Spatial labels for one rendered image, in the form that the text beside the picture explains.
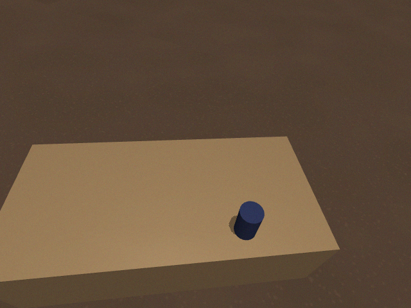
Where can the can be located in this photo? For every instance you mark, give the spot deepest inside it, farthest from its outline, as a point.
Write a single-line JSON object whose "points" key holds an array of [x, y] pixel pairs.
{"points": [[248, 220]]}

